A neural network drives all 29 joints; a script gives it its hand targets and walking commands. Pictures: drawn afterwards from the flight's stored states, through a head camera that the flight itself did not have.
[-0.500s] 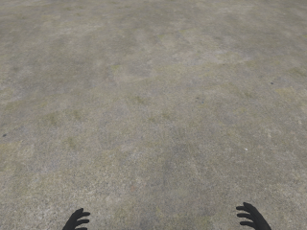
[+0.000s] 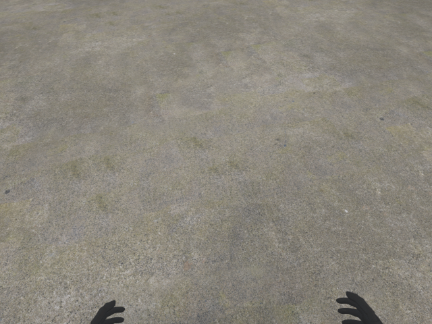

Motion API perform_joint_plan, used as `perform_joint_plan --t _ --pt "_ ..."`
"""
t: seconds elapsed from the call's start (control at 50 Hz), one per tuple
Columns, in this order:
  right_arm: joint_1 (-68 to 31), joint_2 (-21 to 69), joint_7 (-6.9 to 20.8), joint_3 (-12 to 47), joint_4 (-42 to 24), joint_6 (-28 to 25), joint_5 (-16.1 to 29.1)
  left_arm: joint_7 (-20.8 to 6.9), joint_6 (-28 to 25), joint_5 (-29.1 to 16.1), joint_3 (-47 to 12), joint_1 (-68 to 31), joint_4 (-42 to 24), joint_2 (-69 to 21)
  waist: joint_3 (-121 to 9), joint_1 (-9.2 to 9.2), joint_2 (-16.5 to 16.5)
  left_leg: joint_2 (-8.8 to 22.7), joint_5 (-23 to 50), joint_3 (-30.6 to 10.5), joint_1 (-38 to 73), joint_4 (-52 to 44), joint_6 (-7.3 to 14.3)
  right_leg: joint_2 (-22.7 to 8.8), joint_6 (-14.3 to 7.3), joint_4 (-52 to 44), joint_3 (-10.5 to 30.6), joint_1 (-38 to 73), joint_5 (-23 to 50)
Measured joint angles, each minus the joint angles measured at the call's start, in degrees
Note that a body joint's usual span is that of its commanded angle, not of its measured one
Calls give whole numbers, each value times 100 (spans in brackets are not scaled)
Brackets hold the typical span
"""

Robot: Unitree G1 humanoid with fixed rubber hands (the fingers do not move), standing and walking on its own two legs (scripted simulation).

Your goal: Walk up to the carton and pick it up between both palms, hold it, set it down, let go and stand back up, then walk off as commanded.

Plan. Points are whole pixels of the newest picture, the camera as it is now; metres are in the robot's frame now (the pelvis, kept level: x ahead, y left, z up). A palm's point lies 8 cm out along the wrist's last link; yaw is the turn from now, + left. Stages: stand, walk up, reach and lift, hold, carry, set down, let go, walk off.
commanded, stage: stand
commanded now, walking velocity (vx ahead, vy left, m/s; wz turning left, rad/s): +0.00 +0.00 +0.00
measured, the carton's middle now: out of the picture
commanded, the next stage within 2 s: walk up in 0.64 s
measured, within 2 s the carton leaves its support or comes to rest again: neither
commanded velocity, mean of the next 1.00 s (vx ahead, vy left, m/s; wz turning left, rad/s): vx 0.00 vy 0.00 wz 0.00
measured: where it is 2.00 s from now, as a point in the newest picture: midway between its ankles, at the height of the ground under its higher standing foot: outside the picture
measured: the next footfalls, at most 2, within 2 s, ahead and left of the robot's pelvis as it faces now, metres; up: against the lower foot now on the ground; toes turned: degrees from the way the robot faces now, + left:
left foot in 1.10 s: +0.05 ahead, +0.20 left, +0.00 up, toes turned +11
right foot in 1.36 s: +0.08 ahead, +0.03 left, +0.00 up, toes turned +14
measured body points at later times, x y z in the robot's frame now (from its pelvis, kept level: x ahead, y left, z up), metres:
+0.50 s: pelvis -0.02 +0.00 +0.00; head -0.02 +0.00 +0.45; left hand +0.09 +0.26 -0.12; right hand +0.10 -0.26 -0.11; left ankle -0.01 +0.12 -0.71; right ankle -0.01 -0.12 -0.71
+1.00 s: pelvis -0.04 +0.02 +0.00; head -0.03 +0.03 +0.45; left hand +0.04 +0.32 -0.11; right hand +0.09 -0.26 -0.11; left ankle +0.00 +0.15 -0.69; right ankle -0.01 -0.12 -0.71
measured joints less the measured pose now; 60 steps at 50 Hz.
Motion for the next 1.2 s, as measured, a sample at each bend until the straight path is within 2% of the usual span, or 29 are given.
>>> perform_joint_plan --t 0.82,0.88,0.94,0.98,1.04,1.08,1.12,1.16,1.2 --pt "0 -3 0 0 471 -12 9 -16 0 0 0 0 486 4 0 0 0 0 280 -1 8 -50 0 0 0 -33 0 0 272" --pt "-1 -87 268 5 477 141 -168 -20 -97 0 1 -2 484 82 -1 -26 -3 0 277 -39 -148 134 0 -41 0 -74 -93 3 290" --pt "-2 -312 538 2 476 355 -271 -8 -187 0 2 -1 486 204 0 -80 10 6 215 -45 -648 922 0 -245 0 -122 -307 5 290" --pt "-1 -489 676 1 472 410 -274 4 -192 0 2 -1 486 302 -3 -83 26 47 211 -52 -896 1106 0 -399 0 -163 -425 6 290" --pt "1 -687 815 -15 470 420 -274 4 -194 0 12 0 486 505 -8 -86 34 210 208 -41 -1027 976 0 -605 44 -180 -581 34 273" --pt "4 -774 844 -54 468 420 -274 4 -194 1 24 1 486 635 -12 -91 39 282 219 -31 -862 498 0 -744 100 -124 -646 55 219" --pt "9 -826 828 -92 471 394 -274 5 -184 1 35 -11 491 770 33 -136 11 196 566 -12 -678 172 14 -912 103 242 -653 30 -19" --pt "39 -790 825 -92 472 391 -268 15 -138 1 36 -17 490 883 63 -213 -1 64 583 -63 -701 330 95 -806 103 931 -636 -125 -471" --pt "94 -724 825 -90 470 393 -264 20 -137 0 35 -14 487 967 65 -244 15 9 607 -142 -621 217 159 -491 103 1279 -636 -267 -508"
